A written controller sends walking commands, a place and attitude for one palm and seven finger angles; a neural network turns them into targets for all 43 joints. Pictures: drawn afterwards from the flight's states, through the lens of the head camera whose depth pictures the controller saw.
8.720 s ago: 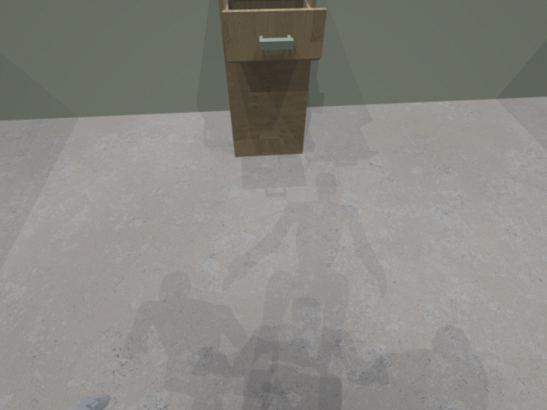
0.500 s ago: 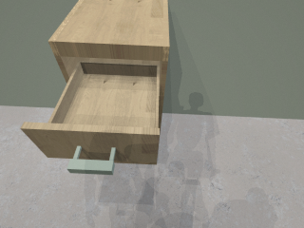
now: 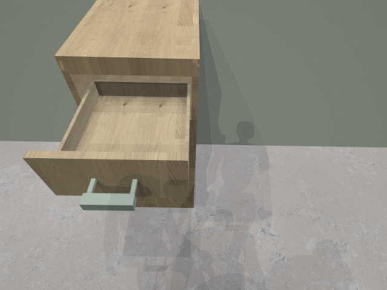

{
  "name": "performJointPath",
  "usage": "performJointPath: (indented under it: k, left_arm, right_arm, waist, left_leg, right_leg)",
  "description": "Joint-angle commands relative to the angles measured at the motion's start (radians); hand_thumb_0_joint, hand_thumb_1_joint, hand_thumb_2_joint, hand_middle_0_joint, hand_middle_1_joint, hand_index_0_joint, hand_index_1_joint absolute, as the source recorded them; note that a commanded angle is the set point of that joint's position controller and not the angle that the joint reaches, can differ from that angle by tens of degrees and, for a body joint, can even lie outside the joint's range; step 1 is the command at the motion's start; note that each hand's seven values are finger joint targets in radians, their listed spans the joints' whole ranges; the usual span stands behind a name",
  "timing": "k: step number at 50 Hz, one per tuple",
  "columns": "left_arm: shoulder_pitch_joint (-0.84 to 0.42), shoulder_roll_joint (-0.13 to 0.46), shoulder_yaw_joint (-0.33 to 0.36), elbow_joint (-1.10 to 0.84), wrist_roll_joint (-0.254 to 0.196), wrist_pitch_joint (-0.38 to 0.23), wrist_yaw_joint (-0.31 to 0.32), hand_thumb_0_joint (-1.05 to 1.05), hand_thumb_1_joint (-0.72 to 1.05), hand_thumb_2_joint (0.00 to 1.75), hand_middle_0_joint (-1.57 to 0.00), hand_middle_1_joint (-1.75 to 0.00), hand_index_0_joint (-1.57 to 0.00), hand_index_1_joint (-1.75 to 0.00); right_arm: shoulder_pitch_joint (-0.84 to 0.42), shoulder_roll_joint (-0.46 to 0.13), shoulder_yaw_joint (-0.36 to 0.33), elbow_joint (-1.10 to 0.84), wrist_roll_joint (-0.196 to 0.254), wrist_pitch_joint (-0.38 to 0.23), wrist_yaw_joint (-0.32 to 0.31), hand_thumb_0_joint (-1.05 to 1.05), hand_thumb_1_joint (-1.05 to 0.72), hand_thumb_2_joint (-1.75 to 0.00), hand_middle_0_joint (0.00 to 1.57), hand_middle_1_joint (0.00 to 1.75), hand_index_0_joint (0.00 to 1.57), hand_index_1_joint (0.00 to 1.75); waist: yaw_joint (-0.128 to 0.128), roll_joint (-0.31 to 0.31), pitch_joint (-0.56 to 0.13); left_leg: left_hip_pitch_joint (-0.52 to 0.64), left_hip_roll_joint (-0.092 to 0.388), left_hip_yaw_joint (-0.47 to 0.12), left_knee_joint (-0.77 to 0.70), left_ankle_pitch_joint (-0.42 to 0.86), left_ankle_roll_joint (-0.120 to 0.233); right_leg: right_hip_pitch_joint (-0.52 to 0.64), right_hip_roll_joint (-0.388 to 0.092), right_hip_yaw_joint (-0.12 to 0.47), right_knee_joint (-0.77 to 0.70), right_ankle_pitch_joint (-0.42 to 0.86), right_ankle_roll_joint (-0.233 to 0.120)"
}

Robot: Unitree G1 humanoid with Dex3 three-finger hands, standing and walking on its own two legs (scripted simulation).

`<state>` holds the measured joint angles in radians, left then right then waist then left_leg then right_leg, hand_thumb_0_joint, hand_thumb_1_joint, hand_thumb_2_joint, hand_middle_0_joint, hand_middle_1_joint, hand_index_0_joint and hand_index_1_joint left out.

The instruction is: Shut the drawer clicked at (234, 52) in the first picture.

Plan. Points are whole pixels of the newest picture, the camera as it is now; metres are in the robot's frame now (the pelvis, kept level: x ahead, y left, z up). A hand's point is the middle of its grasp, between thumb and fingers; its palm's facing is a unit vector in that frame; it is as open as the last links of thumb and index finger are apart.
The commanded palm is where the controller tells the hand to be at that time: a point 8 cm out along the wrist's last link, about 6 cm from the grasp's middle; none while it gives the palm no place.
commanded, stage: come to a stop and stand still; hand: left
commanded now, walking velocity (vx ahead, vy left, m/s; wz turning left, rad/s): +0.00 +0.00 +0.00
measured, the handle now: (111, 192) +0.31 +0.21 +0.00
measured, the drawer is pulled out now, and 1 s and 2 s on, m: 0.29 0.29 0.29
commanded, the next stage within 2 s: look again from close up in 0.16 s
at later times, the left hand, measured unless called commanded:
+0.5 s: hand out of the picture +0.03 +0.22 -0.18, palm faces +0.01 -0.98 -0.22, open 7.4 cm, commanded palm none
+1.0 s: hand (87, 277) +0.15 +0.22 -0.04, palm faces +0.27 -0.96 -0.11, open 7.1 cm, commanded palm +0.09 +0.26 -0.05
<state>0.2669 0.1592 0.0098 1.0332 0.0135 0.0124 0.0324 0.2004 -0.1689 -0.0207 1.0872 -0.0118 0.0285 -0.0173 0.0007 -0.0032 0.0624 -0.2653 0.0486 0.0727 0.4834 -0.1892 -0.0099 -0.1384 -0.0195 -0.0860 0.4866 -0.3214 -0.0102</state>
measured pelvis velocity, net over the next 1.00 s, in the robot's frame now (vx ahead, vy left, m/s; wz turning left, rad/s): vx -0.02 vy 0.04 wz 0.06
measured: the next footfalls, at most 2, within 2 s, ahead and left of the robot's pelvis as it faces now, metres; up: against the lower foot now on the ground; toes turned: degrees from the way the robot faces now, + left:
none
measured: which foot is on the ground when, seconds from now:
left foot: down 0.00-1.00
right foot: down 0.00-1.00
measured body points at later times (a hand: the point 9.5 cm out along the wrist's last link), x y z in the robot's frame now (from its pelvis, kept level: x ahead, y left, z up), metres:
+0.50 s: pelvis +0.00 +0.03 -0.01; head +0.01 +0.04 +0.44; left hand +0.03 +0.27 -0.16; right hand +0.04 -0.20 -0.15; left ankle +0.04 +0.13 -0.74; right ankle -0.03 -0.11 -0.74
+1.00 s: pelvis -0.02 +0.04 -0.01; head -0.01 +0.03 +0.44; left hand +0.13 +0.27 -0.03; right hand +0.08 -0.20 -0.13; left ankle +0.04 +0.13 -0.74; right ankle -0.03 -0.10 -0.74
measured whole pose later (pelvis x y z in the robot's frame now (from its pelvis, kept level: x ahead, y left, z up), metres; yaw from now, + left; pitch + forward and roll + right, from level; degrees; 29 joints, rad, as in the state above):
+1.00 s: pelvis -0.02 +0.04 -0.01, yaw +3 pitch +1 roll +0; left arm 0.49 0.16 0.01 0.09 -0.14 -0.13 0.11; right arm 0.32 -0.21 0.01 0.79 0.03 -0.25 -0.05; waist -0.03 0.01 -0.02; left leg -0.43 -0.03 0.06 0.61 -0.21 0.05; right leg -0.31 -0.07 -0.07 0.66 -0.38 0.01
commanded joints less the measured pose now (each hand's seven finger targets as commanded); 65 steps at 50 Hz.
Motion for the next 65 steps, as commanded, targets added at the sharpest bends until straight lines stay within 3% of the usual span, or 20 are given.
performJointPath:
  k: [1,3,4,6,9,15,36,40,41,42,43,44,45,48,51,53,55,56,59,65]
  left_arm:
    - [0.070,0.102,0.020,-0.011,0.002,-0.017,0.004,0.00,0.90,0.90,-0.20,-0.30,-0.20,-0.30]
    - [0.083,0.098,0.018,0.004,0.001,-0.020,0.003,0.00,0.90,0.90,-0.20,-0.30,-0.20,-0.30]
    - [0.021,0.272,0.005,-0.077,0.014,-0.035,0.007,0.00,0.90,0.90,-0.20,-0.30,-0.20,-0.30]
    - [0.058,0.177,0.019,-0.084,0.006,-0.035,0.008,0.00,0.90,0.90,-0.20,-0.30,-0.20,-0.30]
    - [0.042,0.153,0.011,-0.094,0.009,-0.028,0.014,0.00,0.90,0.90,-0.20,-0.30,-0.20,-0.30]
    - [0.099,0.127,0.009,-0.076,0.004,-0.024,0.019,0.00,0.90,0.90,-0.20,-0.30,-0.20,-0.30]
    - [0.101,0.127,0.001,-0.019,0.011,-0.019,0.009,0.00,0.90,0.90,-0.20,-0.30,-0.20,-0.30]
    - [0.123,0.120,-0.001,0.002,0.010,-0.021,0.009,0.00,0.90,0.90,-0.20,-0.30,-0.20,-0.30]
    - [0.136,0.122,-0.008,0.014,0.021,-0.035,0.042,0.00,0.90,0.90,-0.20,-0.30,-0.20,-0.30]
    - [-0.579,0.330,0.134,-1.567,-0.165,-0.250,0.059,0.00,0.90,0.90,-0.22,-0.32,-0.22,-0.32]
    - [-0.098,0.278,0.116,-1.362,-0.106,-0.210,0.106,0.00,0.90,0.90,-0.24,-0.34,-0.24,-0.34]
    - [0.177,0.071,-0.005,-1.189,-0.123,-0.085,0.145,0.00,0.90,0.90,-0.26,-0.37,-0.26,-0.37]
    - [0.204,-0.058,-0.103,-1.154,-0.151,-0.070,0.127,0.00,0.90,0.90,-0.28,-0.39,-0.28,-0.39]
    - [0.164,0.049,0.035,-1.113,-0.166,-0.233,0.078,0.00,0.90,0.90,-0.34,-0.45,-0.34,-0.45]
    - [0.366,-0.019,0.057,-0.931,-0.182,-0.455,-0.080,0.00,0.90,0.90,-0.40,-0.52,-0.40,-0.52]
    - [0.399,0.038,0.102,-0.963,-0.199,-0.600,-0.206,0.00,0.90,0.90,-0.44,-0.56,-0.44,-0.56]
    - [0.321,0.109,0.118,-1.185,-0.200,-0.703,-0.274,0.00,0.90,0.90,-0.48,-0.60,-0.48,-0.60]
    - [0.325,0.147,0.153,-1.261,-0.214,-0.703,-0.280,0.00,0.90,0.90,-0.50,-0.62,-0.50,-0.62]
    - [0.288,0.176,0.221,-1.362,-0.278,-0.613,-0.250,0.00,0.90,0.90,-0.56,-0.69,-0.56,-0.69]
    - [0.177,0.156,0.145,-1.440,-0.289,-0.515,-0.263,0.00,0.90,0.90,-0.68,-0.82,-0.68,-0.82]
  right_arm:
    - [0.040,-0.078,-0.004,-0.013,-0.003,-0.017,-0.001,0.00,-0.90,-0.90,0.20,0.30,0.20,0.30]
    - [0.054,-0.074,-0.001,-0.001,-0.002,-0.017,-0.001,0.00,-0.90,-0.90,0.20,0.30,0.20,0.30]
    - [0.047,-0.186,-0.017,-0.107,-0.016,-0.035,0.004,0.00,-0.90,-0.90,0.20,0.30,0.20,0.30]
    - [0.045,-0.135,-0.037,-0.133,-0.012,-0.046,-0.009,0.00,-0.90,-0.90,0.20,0.30,0.20,0.30]
    - [0.084,-0.074,-0.020,-0.146,-0.019,-0.033,-0.001,0.00,-0.90,-0.90,0.20,0.30,0.20,0.30]
    - [0.108,-0.123,-0.021,-0.117,-0.005,-0.049,-0.007,0.00,-0.90,-0.90,0.20,0.30,0.20,0.30]
    - [0.029,-0.138,-0.014,-0.067,0.001,-0.034,0.008,0.00,-0.90,-0.90,0.20,0.30,0.20,0.30]
    - [0.037,-0.137,-0.012,-0.050,0.003,-0.035,0.008,0.00,-0.90,-0.90,0.20,0.30,0.20,0.30]
    - [0.028,-0.160,-0.007,-0.114,0.006,-0.046,0.007,0.00,-0.90,-0.90,0.20,0.30,0.20,0.30]
    - [0.069,-0.269,-0.029,-0.471,0.061,-0.189,-0.036,0.00,-0.90,-0.90,0.20,0.30,0.20,0.30]
    - [0.004,-0.202,0.011,-0.409,0.056,-0.291,-0.068,0.00,-0.90,-0.90,0.20,0.30,0.20,0.30]
    - [-0.007,-0.160,-0.005,-0.396,0.067,-0.327,-0.061,0.00,-0.90,-0.90,0.20,0.30,0.20,0.30]
    - [0.024,-0.167,0.001,-0.380,0.081,-0.340,-0.055,0.00,-0.90,-0.90,0.20,0.30,0.20,0.30]
    - [-0.013,-0.211,-0.026,-0.463,0.037,-0.351,-0.054,0.00,-0.90,-0.90,0.20,0.30,0.20,0.30]
    - [-0.070,-0.190,-0.055,-0.532,0.013,-0.336,-0.004,0.00,-0.90,-0.90,0.20,0.30,0.20,0.30]
    - [-0.100,-0.188,-0.073,-0.587,0.013,-0.324,0.027,0.00,-0.90,-0.90,0.20,0.30,0.20,0.30]
    - [-0.113,-0.183,-0.076,-0.663,0.018,-0.333,0.045,0.00,-0.90,-0.90,0.20,0.30,0.20,0.30]
    - [-0.113,-0.175,-0.078,-0.690,0.023,-0.334,0.040,0.00,-0.90,-0.90,0.20,0.30,0.20,0.30]
    - [-0.096,-0.171,-0.066,-0.715,0.043,-0.305,0.002,0.00,-0.90,-0.90,0.20,0.30,0.20,0.30]
    - [-0.049,-0.162,-0.044,-0.718,0.056,-0.296,-0.061,0.00,-0.90,-0.90,0.20,0.30,0.20,0.30]
  waist:
    - [-0.003,0.020,0.018]
    - [-0.004,0.007,0.023]
    - [-0.029,0.052,0.117]
    - [-0.008,0.090,-0.121]
    - [-0.018,-0.132,-0.051]
    - [0.004,0.086,-0.068]
    - [-0.003,0.018,0.010]
    - [-0.002,0.029,-0.009]
    - [0.001,-0.050,0.010]
    - [-0.129,0.141,-0.502]
    - [0.006,0.264,-0.508]
    - [-0.026,0.237,-0.304]
    - [-0.041,0.150,-0.144]
    - [-0.072,-0.090,-0.041]
    - [0.019,-0.204,-0.096]
    - [0.047,-0.145,-0.178]
    - [0.058,0.089,-0.311]
    - [0.063,0.126,-0.385]
    - [0.020,0.094,-0.322]
    - [-0.049,0.025,-0.252]
  left_leg:
    - [0.060,0.051,-0.086,-0.101,-0.008,0.019]
    - [0.058,0.048,-0.086,-0.110,-0.022,0.018]
    - [0.072,0.026,-0.117,-0.080,0.037,0.033]
    - [0.033,0.061,-0.130,0.018,-0.009,0.038]
    - [-0.039,0.011,-0.051,0.110,-0.050,0.015]
    - [0.027,0.095,-0.141,0.010,0.271,0.067]
    - [0.036,0.066,-0.137,-0.167,-0.097,0.048]
    - [0.059,0.066,-0.138,-0.181,-0.089,0.048]
    - [0.011,0.076,-0.120,-0.010,0.091,0.030]
    - [0.364,-0.019,-0.114,-0.058,0.089,0.019]
    - [0.384,0.046,-0.175,-0.118,0.016,-0.002]
    - [0.191,0.035,-0.210,-0.184,-0.149,-0.042]
    - [0.080,0.018,-0.185,-0.163,-0.240,-0.008]
    - [-0.124,-0.024,-0.166,0.037,-0.272,0.013]
    - [-0.318,-0.029,-0.108,0.215,-0.225,-0.008]
    - [-0.411,-0.033,-0.085,0.325,-0.209,-0.006]
    - [-0.380,-0.030,-0.076,0.385,-0.199,0.009]
    - [-0.354,-0.022,-0.082,0.396,-0.210,0.016]
    - [-0.388,-0.023,-0.105,0.404,-0.309,0.029]
    - [-0.433,-0.029,-0.093,0.496,-0.259,0.050]
  right_leg:
    - [-0.111,-0.098,0.106,-0.179,0.006,-0.013]
    - [-0.116,-0.099,0.108,-0.188,-0.008,-0.015]
    - [-0.178,-0.067,0.096,-0.122,-0.015,-0.024]
    - [-0.118,-0.109,0.118,-0.087,0.009,-0.040]
    - [-0.160,-0.170,0.174,-0.146,-0.025,-0.072]
    - [-0.098,-0.063,0.048,-0.006,0.107,-0.009]
    - [-0.111,-0.087,0.065,-0.106,0.030,0.011]
    - [-0.100,-0.090,0.064,-0.108,0.047,0.011]
    - [-0.100,-0.093,0.093,-0.119,0.116,-0.004]
    - [-0.125,0.003,-0.028,0.008,0.205,-0.010]
    - [-0.190,0.010,-0.016,0.126,0.036,-0.022]
    - [-0.279,0.018,-0.024,0.178,-0.083,-0.014]
    - [-0.305,0.014,-0.016,0.157,-0.053,-0.012]
    - [-0.417,0.031,-0.041,0.088,-0.125,-0.003]
    - [-0.560,0.043,-0.054,0.248,-0.209,-0.013]
    - [-0.602,0.033,-0.019,0.339,-0.216,-0.022]
    - [-0.628,0.029,0.022,0.413,-0.206,-0.034]
    - [-0.630,0.029,0.035,0.425,-0.210,-0.035]
    - [-0.639,0.037,0.063,0.374,-0.265,-0.019]
    - [-0.648,0.022,0.156,0.265,-0.349,0.003]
